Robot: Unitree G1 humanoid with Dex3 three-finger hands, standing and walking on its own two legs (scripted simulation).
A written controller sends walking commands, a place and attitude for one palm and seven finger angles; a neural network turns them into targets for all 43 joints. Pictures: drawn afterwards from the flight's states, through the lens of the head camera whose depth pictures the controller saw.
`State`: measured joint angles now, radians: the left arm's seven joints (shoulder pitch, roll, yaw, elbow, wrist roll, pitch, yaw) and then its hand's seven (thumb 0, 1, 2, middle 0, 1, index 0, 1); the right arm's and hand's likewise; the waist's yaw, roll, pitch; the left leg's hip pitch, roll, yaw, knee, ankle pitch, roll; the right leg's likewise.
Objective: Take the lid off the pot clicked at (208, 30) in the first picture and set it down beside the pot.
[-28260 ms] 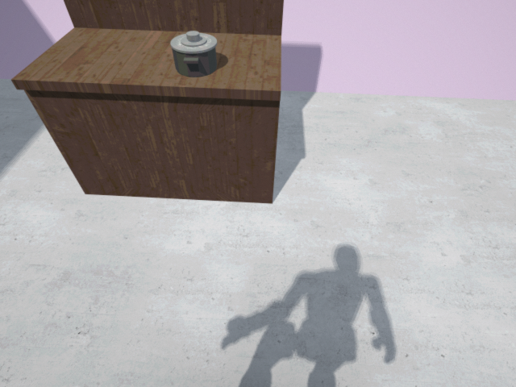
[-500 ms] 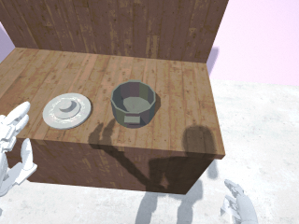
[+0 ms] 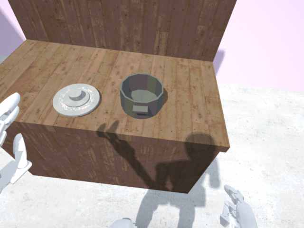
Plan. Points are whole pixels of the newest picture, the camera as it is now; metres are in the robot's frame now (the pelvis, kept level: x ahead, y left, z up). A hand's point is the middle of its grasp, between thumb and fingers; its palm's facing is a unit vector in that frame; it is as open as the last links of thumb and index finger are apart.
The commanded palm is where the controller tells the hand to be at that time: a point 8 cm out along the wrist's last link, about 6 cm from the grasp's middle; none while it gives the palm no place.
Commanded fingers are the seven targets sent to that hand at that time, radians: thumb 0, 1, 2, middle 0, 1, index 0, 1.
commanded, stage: step back with the hand held close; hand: left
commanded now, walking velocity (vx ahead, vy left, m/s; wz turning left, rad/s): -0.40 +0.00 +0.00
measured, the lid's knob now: (75, 94) +0.56 +0.33 -0.05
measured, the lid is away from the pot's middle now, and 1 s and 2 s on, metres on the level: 0.26 0.26 0.26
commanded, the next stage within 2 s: stop stepping back and stand still in 0.92 s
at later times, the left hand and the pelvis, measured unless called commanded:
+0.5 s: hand (24, 177) +0.16 +0.23 +0.18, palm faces +0.33 -0.83 -0.44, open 7.4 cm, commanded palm +0.09 +0.27 +0.19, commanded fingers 0.00 0.90 0.90 -0.20 -0.30 -0.20 -0.30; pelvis -0.03 -0.01 -0.01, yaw +1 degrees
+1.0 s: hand (9, 217) +0.11 +0.21 +0.18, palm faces +0.24 -0.89 -0.38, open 7.4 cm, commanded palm none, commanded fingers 0.00 0.90 0.90 -0.20 -0.30 -0.20 -0.30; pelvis -0.11 +0.00 +0.00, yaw -3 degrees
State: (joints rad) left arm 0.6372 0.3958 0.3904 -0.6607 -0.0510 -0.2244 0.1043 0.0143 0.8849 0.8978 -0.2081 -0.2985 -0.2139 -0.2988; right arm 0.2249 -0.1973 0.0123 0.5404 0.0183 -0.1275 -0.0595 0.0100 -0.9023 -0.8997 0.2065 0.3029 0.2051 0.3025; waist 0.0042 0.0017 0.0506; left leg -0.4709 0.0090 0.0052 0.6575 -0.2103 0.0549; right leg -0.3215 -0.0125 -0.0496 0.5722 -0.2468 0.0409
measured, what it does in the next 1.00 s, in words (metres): walks backwards: left foot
